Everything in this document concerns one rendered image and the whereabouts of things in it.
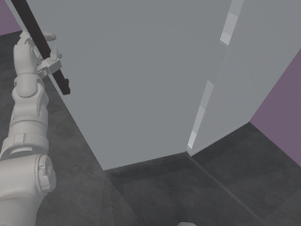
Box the handle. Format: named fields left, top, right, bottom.
left=10, top=0, right=71, bottom=95

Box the robot left forearm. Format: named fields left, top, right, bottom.
left=0, top=73, right=49, bottom=161

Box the robot left hand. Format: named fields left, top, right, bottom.
left=13, top=28, right=63, bottom=79

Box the fridge door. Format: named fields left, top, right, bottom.
left=5, top=0, right=232, bottom=170

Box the left robot upper arm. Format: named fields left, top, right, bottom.
left=0, top=153, right=56, bottom=226

